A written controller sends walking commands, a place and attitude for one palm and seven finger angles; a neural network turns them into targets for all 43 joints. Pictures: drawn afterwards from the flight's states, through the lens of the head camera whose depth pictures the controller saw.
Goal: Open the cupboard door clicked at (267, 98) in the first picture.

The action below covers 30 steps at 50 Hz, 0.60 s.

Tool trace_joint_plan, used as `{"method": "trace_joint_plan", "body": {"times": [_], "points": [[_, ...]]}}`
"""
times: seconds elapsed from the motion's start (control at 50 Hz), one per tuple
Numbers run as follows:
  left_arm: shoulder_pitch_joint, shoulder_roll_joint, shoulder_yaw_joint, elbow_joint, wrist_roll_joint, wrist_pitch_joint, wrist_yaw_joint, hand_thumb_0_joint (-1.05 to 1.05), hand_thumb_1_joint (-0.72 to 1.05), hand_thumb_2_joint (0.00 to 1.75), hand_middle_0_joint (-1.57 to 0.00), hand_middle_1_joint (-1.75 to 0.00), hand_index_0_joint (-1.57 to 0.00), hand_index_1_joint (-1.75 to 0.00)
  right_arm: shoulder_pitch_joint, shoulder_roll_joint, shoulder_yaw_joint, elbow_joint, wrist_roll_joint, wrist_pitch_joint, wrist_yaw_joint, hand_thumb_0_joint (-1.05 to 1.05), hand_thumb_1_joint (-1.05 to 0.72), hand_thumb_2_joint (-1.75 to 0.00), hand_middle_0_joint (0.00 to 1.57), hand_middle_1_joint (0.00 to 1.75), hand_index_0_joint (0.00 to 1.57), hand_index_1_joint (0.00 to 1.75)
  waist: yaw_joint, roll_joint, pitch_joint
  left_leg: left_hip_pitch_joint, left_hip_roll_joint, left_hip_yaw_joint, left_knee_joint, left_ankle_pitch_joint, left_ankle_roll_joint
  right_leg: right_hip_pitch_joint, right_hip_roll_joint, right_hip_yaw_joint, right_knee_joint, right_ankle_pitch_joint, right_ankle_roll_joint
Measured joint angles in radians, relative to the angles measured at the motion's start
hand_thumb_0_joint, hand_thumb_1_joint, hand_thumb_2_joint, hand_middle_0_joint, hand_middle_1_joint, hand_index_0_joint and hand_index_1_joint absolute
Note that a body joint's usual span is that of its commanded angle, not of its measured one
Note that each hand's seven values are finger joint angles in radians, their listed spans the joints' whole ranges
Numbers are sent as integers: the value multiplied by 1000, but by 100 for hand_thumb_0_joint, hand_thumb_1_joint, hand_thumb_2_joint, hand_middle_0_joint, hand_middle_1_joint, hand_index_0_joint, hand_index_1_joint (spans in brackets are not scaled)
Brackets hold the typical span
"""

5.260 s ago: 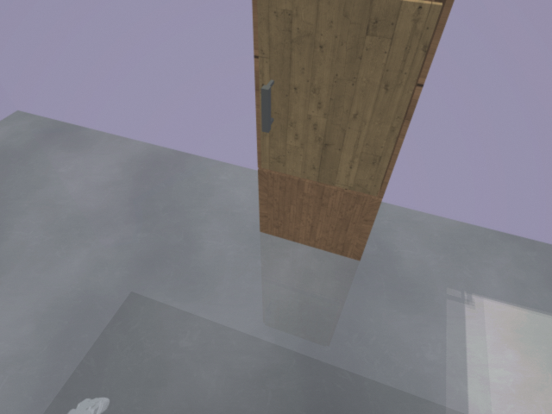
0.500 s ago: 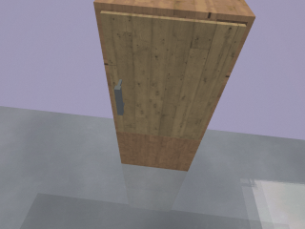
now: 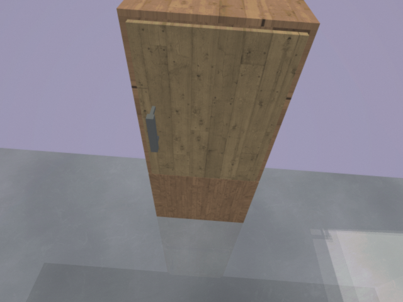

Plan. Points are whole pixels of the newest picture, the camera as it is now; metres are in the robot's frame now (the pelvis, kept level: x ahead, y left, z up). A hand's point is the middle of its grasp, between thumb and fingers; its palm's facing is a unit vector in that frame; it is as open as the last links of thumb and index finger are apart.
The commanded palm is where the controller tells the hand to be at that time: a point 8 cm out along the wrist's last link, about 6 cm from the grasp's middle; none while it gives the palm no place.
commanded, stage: look again from close up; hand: left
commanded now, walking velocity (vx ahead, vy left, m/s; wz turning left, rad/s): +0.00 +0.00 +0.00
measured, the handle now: (154, 129) +0.62 +0.19 -0.06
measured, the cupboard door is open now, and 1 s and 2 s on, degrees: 0 0 0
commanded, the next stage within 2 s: shuffle to correct the standing spot in 0.58 s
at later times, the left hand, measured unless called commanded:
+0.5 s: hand out of the picture -0.02 +0.11 -0.18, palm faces +0.05 -0.99 -0.15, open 7.4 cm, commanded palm none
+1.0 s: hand out of the picture -0.02 +0.13 -0.19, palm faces +0.12 -0.98 -0.14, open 7.4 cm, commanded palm none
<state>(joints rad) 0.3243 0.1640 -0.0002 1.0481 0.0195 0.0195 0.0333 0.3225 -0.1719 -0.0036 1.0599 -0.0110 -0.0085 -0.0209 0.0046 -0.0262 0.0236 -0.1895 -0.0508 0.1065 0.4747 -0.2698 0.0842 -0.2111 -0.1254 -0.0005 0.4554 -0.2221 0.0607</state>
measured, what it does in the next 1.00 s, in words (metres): stands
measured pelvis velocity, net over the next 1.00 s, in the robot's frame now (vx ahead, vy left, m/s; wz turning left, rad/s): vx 0.02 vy -0.03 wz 0.02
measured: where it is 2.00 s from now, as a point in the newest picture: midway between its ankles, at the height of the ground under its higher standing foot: outside the picture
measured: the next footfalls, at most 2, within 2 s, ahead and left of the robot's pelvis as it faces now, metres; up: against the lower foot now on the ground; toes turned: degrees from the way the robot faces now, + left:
right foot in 1.26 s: +0.13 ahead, -0.14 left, +0.00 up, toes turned +1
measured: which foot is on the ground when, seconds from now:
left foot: down 0.00-1.00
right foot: down 0.00-1.00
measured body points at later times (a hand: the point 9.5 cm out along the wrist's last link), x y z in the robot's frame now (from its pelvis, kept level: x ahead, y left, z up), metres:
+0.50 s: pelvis +0.00 -0.04 +0.00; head -0.01 -0.04 +0.45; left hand -0.02 +0.16 -0.16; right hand +0.00 -0.26 -0.16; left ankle +0.00 +0.06 -0.74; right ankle +0.01 -0.19 -0.74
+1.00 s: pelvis +0.02 -0.03 -0.01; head +0.02 -0.01 +0.44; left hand -0.03 +0.18 -0.18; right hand +0.00 -0.26 -0.16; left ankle +0.00 +0.06 -0.74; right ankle +0.01 -0.19 -0.73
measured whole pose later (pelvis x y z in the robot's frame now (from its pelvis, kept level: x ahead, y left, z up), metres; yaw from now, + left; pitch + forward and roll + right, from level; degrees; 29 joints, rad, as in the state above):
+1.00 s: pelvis +0.02 -0.03 -0.01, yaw +1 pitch +0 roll -1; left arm 0.41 0.13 0.05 1.06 0.03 0.01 0.03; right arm 0.39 -0.13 -0.02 1.08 -0.02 -0.01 -0.01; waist 0.02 -0.04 -0.01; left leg -0.23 0.00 0.07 0.60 -0.36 0.04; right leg -0.25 -0.08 -0.04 0.59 -0.36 0.01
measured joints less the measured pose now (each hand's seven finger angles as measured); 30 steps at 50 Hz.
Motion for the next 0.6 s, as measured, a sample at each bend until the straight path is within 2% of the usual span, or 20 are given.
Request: {"method": "trace_joint_plan", "body": {"times": [0.2,0.36,0.6], "points": [[8,-30,-5,34,-3,-11,4,0,91,90,-19,-30,-20,-30,10,38,4,43,5,-3,2,1,-91,-90,20,30,20,30,-3,9,7,3,22,-11,-1,5,-25,3,20,-10,1,3,17],[6,-50,-6,38,-3,-21,7,0,91,90,-19,-30,-20,-30,-14,45,0,51,4,-2,-2,2,-92,-90,20,30,20,30,2,18,0,0,42,-20,7,5,-45,0,38,-20,13,-3,3],[7,-45,-3,37,-4,-26,6,1,91,90,-19,-30,-20,-30,-27,35,-4,49,4,-5,-3,1,-92,-90,20,30,20,30,4,12,-5,-4,63,-32,1,15,-67,-3,60,-32,8,2,-18]]}}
